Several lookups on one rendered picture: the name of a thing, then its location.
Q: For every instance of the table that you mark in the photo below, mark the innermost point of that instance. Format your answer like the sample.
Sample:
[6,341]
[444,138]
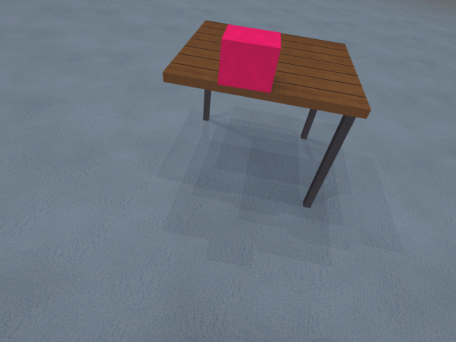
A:
[310,73]

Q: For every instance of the carton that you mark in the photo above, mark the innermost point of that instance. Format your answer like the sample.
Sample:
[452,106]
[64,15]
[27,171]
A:
[248,58]

